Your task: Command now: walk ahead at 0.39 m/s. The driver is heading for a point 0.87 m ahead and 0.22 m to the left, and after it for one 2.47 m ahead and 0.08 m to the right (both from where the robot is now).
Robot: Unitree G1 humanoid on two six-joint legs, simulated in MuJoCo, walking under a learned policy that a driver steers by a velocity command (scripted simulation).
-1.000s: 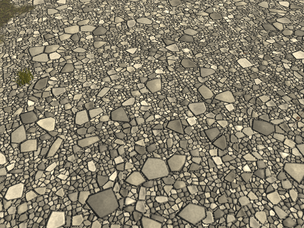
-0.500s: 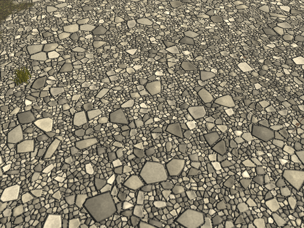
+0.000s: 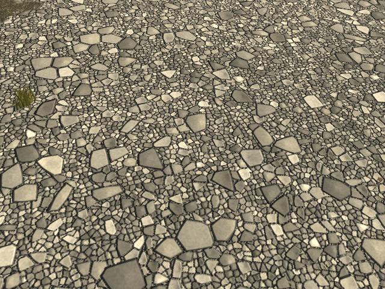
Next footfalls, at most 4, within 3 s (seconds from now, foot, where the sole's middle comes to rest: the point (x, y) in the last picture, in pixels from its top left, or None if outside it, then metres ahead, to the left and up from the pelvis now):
0.42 right None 0.38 -0.05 -0.77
0.98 left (163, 243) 0.69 0.11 -0.77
1.52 right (182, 176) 1.00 0.04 -0.77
1.98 left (147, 204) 0.86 0.18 -0.77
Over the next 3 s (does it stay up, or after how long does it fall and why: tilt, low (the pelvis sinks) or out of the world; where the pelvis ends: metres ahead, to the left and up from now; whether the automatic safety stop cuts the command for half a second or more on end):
stays up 0.83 0.06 0.01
